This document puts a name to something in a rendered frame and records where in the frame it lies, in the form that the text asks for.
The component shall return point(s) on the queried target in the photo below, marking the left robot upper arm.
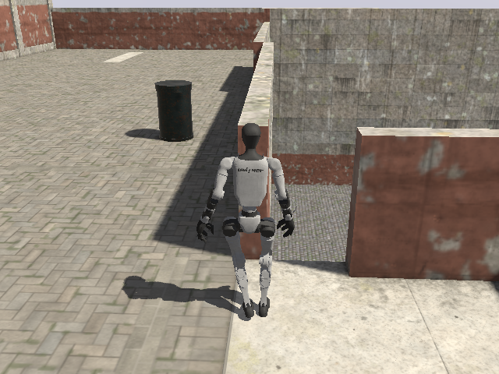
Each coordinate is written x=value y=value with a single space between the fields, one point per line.
x=221 y=177

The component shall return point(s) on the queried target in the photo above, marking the robot left forearm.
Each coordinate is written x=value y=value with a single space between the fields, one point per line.
x=209 y=208

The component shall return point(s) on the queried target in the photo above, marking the robot left hand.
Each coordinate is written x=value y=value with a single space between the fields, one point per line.
x=200 y=230

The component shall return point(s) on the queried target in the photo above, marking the robot right hand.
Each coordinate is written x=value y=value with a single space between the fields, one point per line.
x=288 y=224

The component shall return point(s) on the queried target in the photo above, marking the robot torso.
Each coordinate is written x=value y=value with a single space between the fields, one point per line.
x=250 y=188

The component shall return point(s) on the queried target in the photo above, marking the right robot upper arm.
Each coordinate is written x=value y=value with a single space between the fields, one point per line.
x=275 y=165

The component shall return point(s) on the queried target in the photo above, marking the robot right forearm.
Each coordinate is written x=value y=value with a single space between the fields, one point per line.
x=286 y=208

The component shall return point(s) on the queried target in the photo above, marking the left robot shin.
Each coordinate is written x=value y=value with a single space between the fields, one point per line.
x=242 y=281

